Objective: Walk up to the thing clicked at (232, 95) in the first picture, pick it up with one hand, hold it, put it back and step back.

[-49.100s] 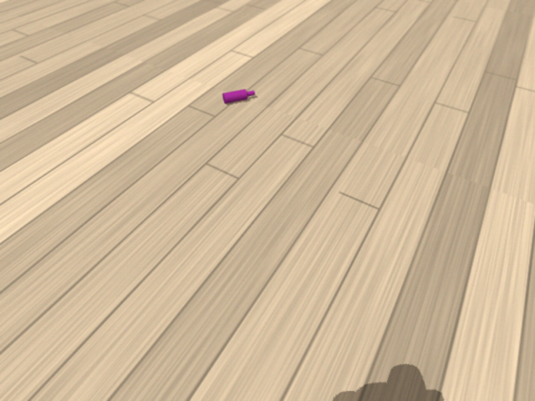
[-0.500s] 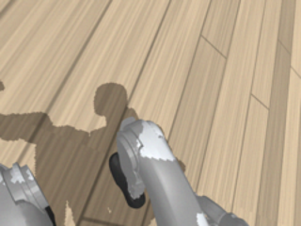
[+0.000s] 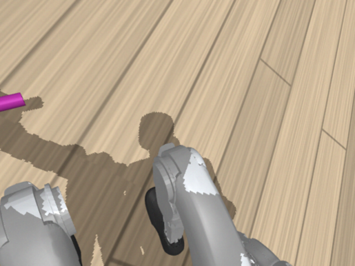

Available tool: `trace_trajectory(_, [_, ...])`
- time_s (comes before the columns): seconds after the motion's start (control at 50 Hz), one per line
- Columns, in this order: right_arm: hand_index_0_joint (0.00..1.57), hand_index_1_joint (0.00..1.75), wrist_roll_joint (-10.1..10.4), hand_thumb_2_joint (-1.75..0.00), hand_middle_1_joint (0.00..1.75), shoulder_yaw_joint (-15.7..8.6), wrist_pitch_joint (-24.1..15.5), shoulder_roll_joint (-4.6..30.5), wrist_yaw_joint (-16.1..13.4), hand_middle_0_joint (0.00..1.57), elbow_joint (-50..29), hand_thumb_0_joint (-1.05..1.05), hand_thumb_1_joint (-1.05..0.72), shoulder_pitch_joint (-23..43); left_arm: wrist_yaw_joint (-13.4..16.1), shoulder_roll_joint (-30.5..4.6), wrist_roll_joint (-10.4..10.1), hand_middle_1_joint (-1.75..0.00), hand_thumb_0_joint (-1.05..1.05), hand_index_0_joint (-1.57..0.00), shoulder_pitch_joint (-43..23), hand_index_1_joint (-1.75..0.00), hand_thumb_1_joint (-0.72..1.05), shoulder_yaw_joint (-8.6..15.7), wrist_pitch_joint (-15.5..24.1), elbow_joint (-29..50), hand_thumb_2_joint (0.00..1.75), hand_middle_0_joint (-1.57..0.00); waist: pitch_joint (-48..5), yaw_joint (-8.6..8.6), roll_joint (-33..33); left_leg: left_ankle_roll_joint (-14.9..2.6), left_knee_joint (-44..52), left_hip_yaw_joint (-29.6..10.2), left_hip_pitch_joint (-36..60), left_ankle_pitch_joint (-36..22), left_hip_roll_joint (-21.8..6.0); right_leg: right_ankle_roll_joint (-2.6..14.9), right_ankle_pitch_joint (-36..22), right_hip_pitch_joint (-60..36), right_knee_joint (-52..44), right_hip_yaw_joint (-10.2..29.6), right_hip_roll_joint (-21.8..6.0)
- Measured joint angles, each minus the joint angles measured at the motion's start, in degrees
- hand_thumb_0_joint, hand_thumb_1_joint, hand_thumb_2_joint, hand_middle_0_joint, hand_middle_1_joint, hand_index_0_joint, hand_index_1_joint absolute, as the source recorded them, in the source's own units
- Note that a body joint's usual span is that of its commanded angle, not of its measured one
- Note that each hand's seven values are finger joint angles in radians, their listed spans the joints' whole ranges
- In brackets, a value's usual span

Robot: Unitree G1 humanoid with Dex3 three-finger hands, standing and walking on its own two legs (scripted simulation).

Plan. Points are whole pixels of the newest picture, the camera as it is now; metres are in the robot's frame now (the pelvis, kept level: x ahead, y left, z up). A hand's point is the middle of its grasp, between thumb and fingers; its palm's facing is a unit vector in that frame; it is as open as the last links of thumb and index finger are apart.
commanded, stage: settle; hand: left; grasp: from above
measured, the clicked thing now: out of the picture +0.46 +0.31 -0.24
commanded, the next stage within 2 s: lift in 0.42 s
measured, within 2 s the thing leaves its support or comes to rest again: neither
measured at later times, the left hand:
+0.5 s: hand out of the picture +0.43 +0.33 -0.13, palm faces -0.42 -0.12 -0.90, open 9.3 cm
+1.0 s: hand out of the picture +0.38 +0.34 -0.03, palm faces -0.43 -0.14 -0.89, open 9.3 cm
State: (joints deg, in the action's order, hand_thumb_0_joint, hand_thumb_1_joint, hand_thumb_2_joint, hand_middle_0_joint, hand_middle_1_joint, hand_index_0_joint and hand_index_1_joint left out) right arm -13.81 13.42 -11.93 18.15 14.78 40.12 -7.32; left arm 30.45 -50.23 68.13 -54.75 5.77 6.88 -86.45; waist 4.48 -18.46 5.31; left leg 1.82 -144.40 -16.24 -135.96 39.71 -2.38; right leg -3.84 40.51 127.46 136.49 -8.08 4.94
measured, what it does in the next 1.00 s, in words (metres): rises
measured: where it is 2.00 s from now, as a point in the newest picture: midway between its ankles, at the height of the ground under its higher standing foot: (124, 253)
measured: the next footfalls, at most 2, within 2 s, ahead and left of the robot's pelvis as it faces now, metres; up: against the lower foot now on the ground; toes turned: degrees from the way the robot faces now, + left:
none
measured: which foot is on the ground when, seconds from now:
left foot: down 0.00-1.00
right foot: down 0.00-1.00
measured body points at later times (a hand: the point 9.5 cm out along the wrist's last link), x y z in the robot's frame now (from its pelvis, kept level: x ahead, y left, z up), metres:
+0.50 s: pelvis -0.01 -0.01 +0.02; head +0.21 +0.08 +0.40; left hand +0.45 +0.34 -0.08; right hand +0.09 -0.27 -0.09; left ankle +0.06 +0.14 -0.27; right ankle +0.10 -0.12 -0.27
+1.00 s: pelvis -0.01 -0.01 +0.08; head +0.18 +0.07 +0.48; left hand +0.40 +0.35 +0.02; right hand +0.10 -0.26 -0.03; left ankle +0.06 +0.14 -0.27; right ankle +0.10 -0.12 -0.27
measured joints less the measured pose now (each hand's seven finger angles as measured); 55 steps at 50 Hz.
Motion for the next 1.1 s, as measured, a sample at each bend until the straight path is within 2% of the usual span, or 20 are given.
trace_trajectory(0.14, [0.2,0.3,3.16,-0.9,0.3,-3.65,2.43,-0.25,-0.06,0.2,0.45,0.0,-0.92,-0.43,-4.91,4.76,-1.88,-0.42,0.01,-0.83,0.99,-0.37,0.11,-2.4,-2.04,4.46,0.33,-0.78,-3.79,2.52,-3.02,-0.21,1.75,2.02,-0.15,-0.53,-0.17,0.09,0.08,0.81,-0.39,1.5,-0.5])
trace_trajectory(0.32, [0.2,0.3,5.46,-0.9,0.3,-5.55,5.99,-0.65,-2.13,0.2,-0.62,0.0,-0.92,-0.03,-10.8,7.4,-2.51,-0.41,0.01,-0.84,0.13,-0.35,0.11,-3.45,-1.63,6.92,0.32,-0.79,-4.84,4.34,-4.75,-0.23,4.07,4.1,1.07,-1.95,-0.04,0.28,-0.52,0.35,-1.07,3.05,-1.18])
trace_trajectory(0.48, [0.2,0.3,6.02,-0.9,0.3,-6.32,8.38,-1.01,-4.62,0.2,-0.88,0.0,-0.91,-0.94,-13.29,7.72,-1.44,-0.42,0.0,-0.83,-0.62,-0.37,0.1,-3.48,-0.53,8.37,0.35,-0.79,-5.46,4.76,-4.99,0.06,5.63,4.81,1.68,-3.06,0.31,0.74,-1.12,0.06,-1.8,3.48,-1.73])
trace_trajectory(0.64, [0.2,0.3,6.79,-0.9,0.3,-7.6,10.21,-1.33,-6.54,0.2,-0.4,0.0,-0.92,-2.5,-15.18,8.55,-1.66,-0.43,0.0,-0.82,0.14,-0.39,0.1,-3.57,-0.94,11.22,0.35,-0.78,-6.61,5.25,-5.49,-0.07,7.59,5.62,2.49,-3.51,0.36,0.91,-1.31,-0.62,-3.31,3.96,-2.1])
trace_trajectory(0.76, [0.2,0.3,8.12,-0.9,0.3,-9.2,11.95,-1.86,-7.37,0.2,-0.46,0.0,-0.92,-3.61,-18.49,10.29,-3.7,-0.45,0.0,-0.81,2.9,-0.4,0.12,-3.61,-2.27,16.28,0.32,-0.77,-8.09,6.38,-6.17,-0.41,10.33,6.6,4.27,-3.78,0.33,0.89,-1.35,-2.31,-5.67,4.53,-2.51])
trace_trajectory(0.92, [0.2,0.3,10.22,-0.9,0.3,-11.58,13.65,-2.29,-8.92,0.2,-1.19,0.0,-0.91,-4.22,-23.01,12.56,-5.64,-0.45,0.0,-0.8,8.67,-0.4,0.13,-5.24,-2.69,24.77,0.31,-0.76,-10.78,8.9,-7.11,-0.91,15.84,8.31,8.54,-4.26,0.3,1.04,-1.54,-6.27,-10.52,5.49,-3.25])
trace_trajectory(1.1, [0.2,0.3,12.12,-0.9,0.3,-13.01,14.06,-2.55,-10.75,0.2,-2.41,0.0,-0.91,-2.86,-25.51,14.47,-8.71,-0.46,0.0,-0.79,14.66,-0.42,0.13,-7.73,-3.47,33.29,0.33,-0.75,-13.61,11.59,-7.44,-1.27,23.3,9.62,15.74,-4.84,0.1,1.13,-2.3,-13.07,-17.71,6.03,-3.78])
